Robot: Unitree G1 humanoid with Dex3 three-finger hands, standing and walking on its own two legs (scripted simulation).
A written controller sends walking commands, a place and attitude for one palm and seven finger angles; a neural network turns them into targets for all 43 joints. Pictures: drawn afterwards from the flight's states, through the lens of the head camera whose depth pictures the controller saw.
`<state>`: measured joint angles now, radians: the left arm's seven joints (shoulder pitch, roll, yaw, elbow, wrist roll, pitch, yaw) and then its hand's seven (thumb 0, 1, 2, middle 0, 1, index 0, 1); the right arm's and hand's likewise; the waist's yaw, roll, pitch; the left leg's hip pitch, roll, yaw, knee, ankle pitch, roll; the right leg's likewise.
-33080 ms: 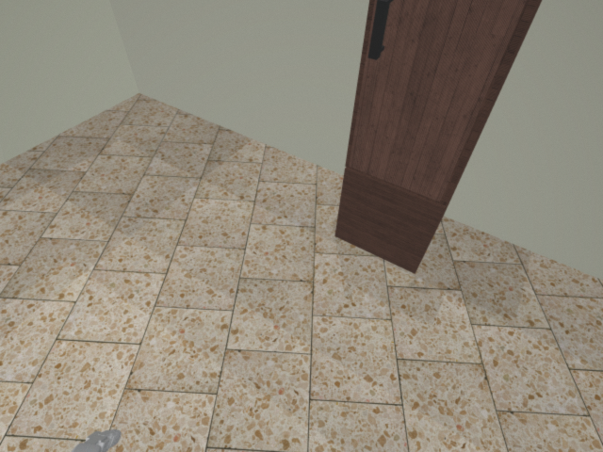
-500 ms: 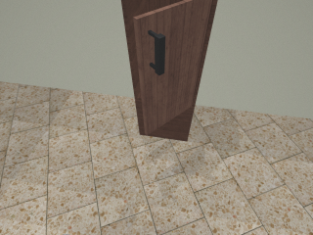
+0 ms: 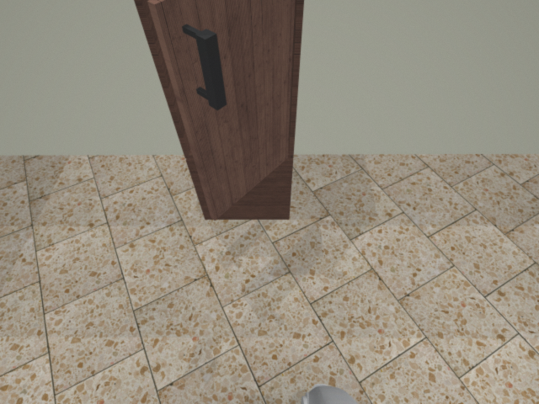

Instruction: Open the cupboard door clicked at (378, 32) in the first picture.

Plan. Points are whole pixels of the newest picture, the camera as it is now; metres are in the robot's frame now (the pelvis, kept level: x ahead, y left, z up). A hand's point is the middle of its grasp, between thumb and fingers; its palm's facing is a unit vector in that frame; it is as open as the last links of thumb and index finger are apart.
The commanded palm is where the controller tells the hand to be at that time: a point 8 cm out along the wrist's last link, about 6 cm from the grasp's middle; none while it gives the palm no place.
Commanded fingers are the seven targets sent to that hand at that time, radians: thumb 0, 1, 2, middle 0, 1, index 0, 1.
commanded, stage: walk to a spot facing it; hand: left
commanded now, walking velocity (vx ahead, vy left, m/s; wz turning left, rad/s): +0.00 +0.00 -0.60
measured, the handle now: (204, 68) +0.62 +0.16 +0.14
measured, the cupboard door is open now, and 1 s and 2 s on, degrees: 49 49 49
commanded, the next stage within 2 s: none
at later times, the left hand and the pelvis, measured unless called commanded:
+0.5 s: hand (164, 402) +0.13 +0.19 -0.18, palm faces -0.20 -0.95 -0.23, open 7.4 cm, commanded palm none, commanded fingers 0.00 0.90 0.90 -0.20 -0.30 -0.20 -0.30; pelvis +0.01 +0.00 +0.00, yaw -17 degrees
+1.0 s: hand (230, 354) +0.21 +0.09 -0.16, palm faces -0.57 -0.78 -0.25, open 7.4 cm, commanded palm none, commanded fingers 0.00 0.90 0.90 -0.20 -0.30 -0.20 -0.30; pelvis +0.03 -0.03 +0.01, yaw -37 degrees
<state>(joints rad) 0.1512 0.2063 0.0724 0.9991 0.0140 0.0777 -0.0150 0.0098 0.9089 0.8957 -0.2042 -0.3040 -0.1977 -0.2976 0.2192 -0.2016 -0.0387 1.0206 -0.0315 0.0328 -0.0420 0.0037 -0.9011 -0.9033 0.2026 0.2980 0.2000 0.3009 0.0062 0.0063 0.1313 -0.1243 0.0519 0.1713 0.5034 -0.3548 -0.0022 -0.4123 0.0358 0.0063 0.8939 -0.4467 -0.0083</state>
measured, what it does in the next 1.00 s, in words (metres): steps on the spot, turning right: left foot, then right foot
